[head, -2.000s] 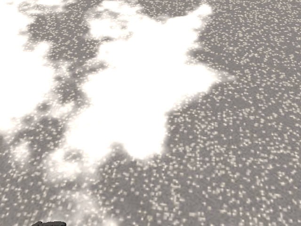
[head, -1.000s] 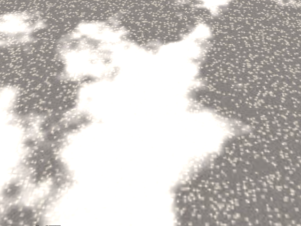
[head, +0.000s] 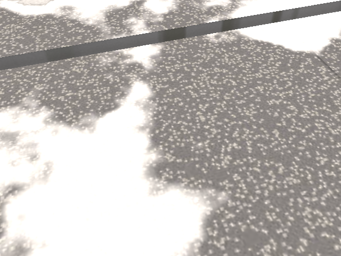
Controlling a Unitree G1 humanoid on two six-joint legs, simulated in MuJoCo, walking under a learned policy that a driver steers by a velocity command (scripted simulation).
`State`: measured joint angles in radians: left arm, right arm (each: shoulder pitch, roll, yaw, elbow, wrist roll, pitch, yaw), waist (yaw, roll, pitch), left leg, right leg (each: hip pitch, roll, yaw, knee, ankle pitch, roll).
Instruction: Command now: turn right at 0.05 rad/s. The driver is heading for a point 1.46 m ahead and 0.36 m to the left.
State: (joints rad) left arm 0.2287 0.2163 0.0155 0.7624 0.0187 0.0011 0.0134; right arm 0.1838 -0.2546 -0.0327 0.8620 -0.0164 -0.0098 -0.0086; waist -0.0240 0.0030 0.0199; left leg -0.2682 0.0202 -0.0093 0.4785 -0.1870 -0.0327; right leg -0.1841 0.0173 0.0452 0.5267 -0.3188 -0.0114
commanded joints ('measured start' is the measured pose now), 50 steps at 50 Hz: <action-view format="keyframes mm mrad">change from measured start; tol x2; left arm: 1 12 132 36 -42 -4 -12 7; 31 80 111 24 191 -13 -17 18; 50 134 80 7 278 -16 -18 20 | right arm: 1 -26 -101 -24 -26 5 -13 -6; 25 -39 -99 -27 175 15 19 -36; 50 28 -62 -14 247 17 22 -44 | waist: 1 12 -17 -14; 9 11 -6 -36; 50 15 -5 32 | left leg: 1 85 29 -36 -36 113 11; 6 112 34 -39 -25 168 14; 13 131 33 -36 -22 185 20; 50 106 12 -22 -58 106 24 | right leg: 1 -79 -80 85 -135 143 -35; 7 -48 -63 60 -121 251 -30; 13 -40 -54 45 -126 284 -25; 34 -56 -38 17 -168 180 -14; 50 -66 -31 4 -178 147 -12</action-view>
